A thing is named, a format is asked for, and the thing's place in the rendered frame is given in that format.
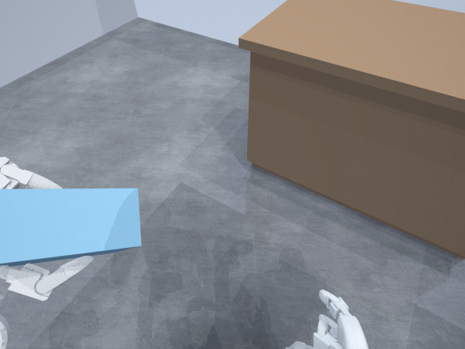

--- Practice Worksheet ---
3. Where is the robot right hand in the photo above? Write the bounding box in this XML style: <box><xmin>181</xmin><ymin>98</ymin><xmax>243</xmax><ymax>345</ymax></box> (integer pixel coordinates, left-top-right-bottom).
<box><xmin>314</xmin><ymin>289</ymin><xmax>368</xmax><ymax>349</ymax></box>

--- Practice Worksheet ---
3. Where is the table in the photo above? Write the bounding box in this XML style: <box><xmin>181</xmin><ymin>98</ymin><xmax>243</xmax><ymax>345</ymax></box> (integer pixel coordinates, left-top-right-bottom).
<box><xmin>238</xmin><ymin>0</ymin><xmax>465</xmax><ymax>260</ymax></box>

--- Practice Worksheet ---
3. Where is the sponge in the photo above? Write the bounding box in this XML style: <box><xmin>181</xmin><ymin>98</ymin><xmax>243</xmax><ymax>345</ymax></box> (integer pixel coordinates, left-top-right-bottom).
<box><xmin>0</xmin><ymin>188</ymin><xmax>142</xmax><ymax>267</ymax></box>

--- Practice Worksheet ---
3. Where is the robot left hand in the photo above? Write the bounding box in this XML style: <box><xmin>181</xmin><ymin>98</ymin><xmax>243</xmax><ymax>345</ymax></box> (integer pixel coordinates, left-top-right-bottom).
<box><xmin>0</xmin><ymin>157</ymin><xmax>94</xmax><ymax>301</ymax></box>

